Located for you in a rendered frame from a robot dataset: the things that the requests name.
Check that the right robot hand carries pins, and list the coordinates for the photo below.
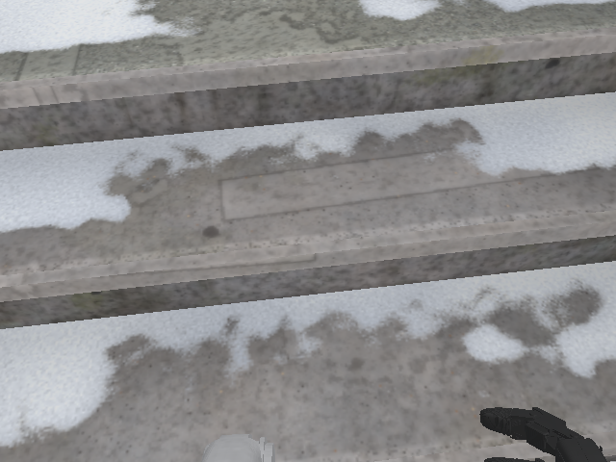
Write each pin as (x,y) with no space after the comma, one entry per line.
(542,430)

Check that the left robot thigh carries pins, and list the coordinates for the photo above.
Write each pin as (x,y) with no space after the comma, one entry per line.
(239,448)

